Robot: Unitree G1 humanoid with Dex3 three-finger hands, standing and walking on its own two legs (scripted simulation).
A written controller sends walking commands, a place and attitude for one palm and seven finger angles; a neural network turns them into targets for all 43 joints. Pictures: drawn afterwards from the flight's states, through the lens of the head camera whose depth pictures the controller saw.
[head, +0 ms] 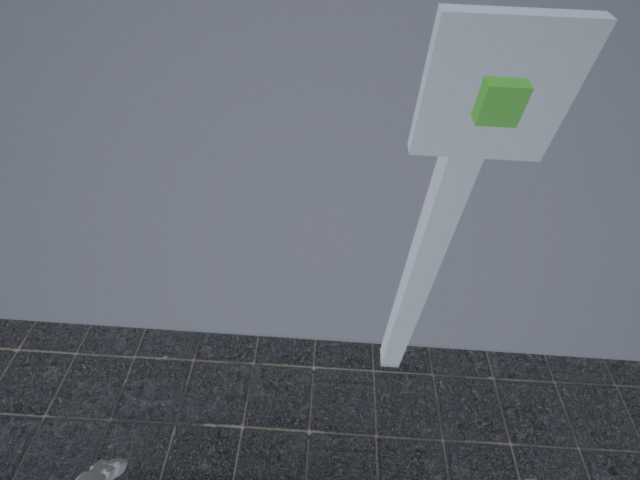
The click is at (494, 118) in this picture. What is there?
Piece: button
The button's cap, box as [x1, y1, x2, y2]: [471, 76, 533, 127]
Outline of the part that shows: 484,76 471,113 475,125 516,127 533,89 527,78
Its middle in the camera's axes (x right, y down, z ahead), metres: +0.25 -0.19 +0.54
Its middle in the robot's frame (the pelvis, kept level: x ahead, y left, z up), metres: +0.57 -0.21 +0.21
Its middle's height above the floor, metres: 0.98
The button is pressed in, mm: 0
